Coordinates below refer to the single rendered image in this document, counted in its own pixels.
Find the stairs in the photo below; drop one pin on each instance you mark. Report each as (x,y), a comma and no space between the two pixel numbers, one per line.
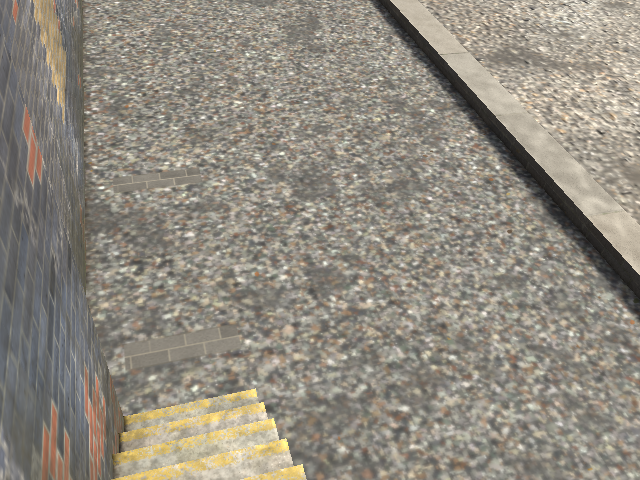
(228,437)

